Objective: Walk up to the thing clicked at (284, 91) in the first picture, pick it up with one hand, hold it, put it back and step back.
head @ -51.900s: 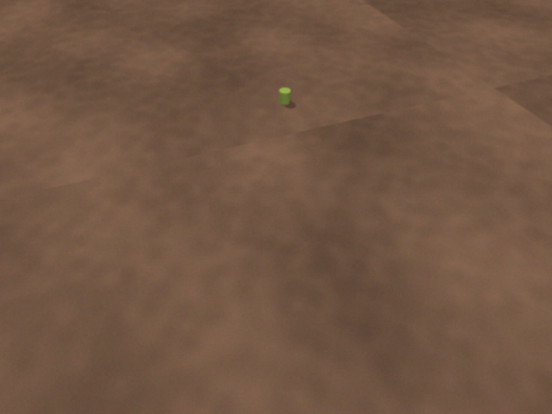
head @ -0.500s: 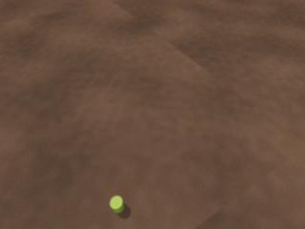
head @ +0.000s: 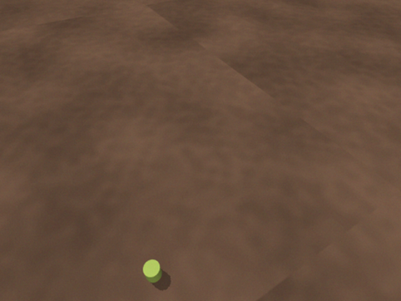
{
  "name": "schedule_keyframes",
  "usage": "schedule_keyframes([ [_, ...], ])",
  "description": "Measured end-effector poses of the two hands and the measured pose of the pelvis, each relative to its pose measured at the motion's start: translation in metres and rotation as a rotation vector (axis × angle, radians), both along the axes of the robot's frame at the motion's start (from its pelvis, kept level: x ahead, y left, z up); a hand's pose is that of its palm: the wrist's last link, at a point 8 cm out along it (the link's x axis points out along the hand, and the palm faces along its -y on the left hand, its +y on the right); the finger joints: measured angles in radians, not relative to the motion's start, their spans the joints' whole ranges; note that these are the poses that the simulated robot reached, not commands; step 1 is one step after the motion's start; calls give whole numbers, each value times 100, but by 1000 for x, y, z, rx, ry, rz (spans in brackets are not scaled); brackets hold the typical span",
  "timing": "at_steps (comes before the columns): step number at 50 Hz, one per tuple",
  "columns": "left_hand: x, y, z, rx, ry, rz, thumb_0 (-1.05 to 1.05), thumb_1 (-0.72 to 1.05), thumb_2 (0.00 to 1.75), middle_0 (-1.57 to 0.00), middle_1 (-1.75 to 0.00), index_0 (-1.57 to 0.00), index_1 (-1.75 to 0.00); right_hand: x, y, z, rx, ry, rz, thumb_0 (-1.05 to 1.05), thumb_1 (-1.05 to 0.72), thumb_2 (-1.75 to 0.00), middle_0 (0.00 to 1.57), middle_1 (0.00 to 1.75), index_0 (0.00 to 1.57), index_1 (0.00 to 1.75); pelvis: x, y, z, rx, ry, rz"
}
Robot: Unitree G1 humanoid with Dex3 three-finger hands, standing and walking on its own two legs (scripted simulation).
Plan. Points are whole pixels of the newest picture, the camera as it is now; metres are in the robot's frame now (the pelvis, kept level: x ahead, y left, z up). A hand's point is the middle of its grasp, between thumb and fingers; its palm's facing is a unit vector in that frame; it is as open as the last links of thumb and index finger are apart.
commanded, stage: stand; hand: left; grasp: from above
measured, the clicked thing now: (152, 271) +0.41 +0.24 -0.74
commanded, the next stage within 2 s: step back in 0.52 s
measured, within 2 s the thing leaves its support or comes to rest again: neither
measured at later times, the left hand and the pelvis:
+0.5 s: hand out of the picture +0.01 +0.20 -0.17, palm faces +0.03 -0.97 -0.26, open 7.3 cm; pelvis -0.01 +0.00 +0.00, yaw +0 degrees
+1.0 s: hand out of the picture +0.06 +0.26 -0.16, palm faces +0.00 -0.91 -0.42, open 7.3 cm; pelvis -0.08 -0.01 -0.02, yaw +1 degrees
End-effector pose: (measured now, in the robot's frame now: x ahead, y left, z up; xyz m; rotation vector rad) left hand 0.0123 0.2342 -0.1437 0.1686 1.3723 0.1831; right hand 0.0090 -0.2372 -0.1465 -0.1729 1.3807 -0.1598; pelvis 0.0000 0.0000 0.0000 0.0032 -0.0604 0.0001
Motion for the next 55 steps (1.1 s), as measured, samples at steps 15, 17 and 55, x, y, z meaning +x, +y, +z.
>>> schedule_keyframes([
  [15, -18, 3, 0, 10, 23, 6, 0, 91, 90, -20, -29, -20, -30, -16, -1, -1, 0, 14, -19, 1, -91, -90, 20, 30, 20, 30, -5, 0, -1, 2, -1, -5],
  [17, -17, 5, 1, 14, 18, 5, 0, 91, 90, -20, -29, -20, -30, -15, -3, -1, -4, 9, -18, 1, -91, -90, 20, 30, 20, 30, -5, 0, -2, 3, 0, -6],
  [55, 29, 83, 6, 160, -293, -103, 0, 91, 90, -20, -30, -21, -30, -30, -69, 15, -210, -62, 148, 1, -91, -90, 20, 30, 20, 30, -96, 9, -29, 12, 39, 30],
])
